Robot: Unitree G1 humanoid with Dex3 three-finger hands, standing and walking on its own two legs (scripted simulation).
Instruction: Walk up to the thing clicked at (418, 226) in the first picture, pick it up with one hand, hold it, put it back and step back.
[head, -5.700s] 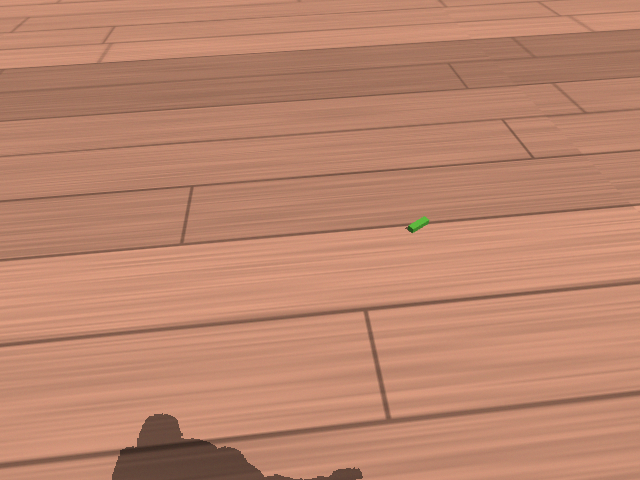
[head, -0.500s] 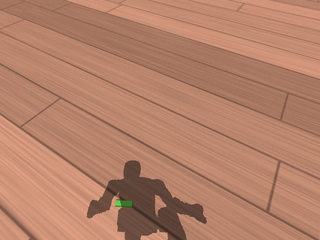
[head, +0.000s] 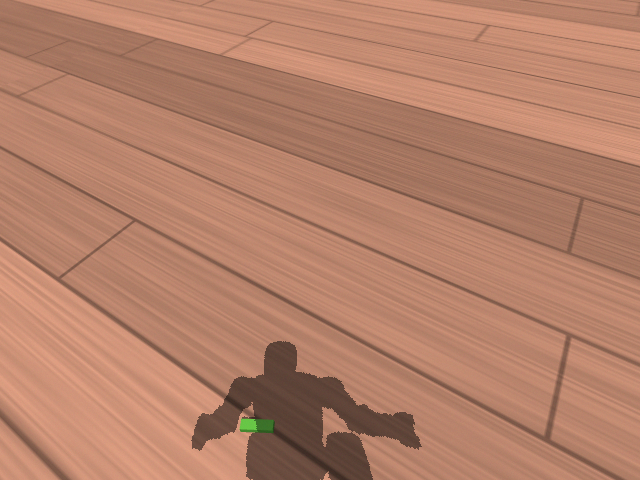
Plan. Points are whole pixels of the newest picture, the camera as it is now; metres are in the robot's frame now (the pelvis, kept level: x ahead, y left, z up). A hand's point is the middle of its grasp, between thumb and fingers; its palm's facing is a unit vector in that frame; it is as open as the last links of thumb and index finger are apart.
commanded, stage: walk up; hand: left
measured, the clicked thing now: (257, 425) +0.43 +0.24 -0.77
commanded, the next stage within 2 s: stand in 0.42 s
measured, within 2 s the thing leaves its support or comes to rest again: neither
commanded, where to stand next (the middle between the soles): +0.07 +0.02 m, yaw -1 degrees
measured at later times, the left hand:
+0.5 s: hand out of the picture +0.09 +0.26 -0.16, palm faces -0.01 -0.94 -0.34, open 7.4 cm
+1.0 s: hand out of the picture +0.11 +0.24 -0.16, palm faces -0.02 -0.94 -0.33, open 7.4 cm
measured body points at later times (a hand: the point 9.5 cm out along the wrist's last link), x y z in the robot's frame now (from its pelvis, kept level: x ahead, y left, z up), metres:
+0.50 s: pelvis +0.01 +0.00 +0.00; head +0.03 +0.00 +0.45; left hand +0.09 +0.30 -0.13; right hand +0.09 -0.30 -0.13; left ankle +0.02 +0.13 -0.75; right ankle +0.02 -0.14 -0.75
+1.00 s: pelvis +0.02 -0.01 +0.00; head +0.03 -0.01 +0.45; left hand +0.11 +0.29 -0.13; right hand +0.11 -0.31 -0.13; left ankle +0.02 +0.13 -0.75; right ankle +0.02 -0.14 -0.75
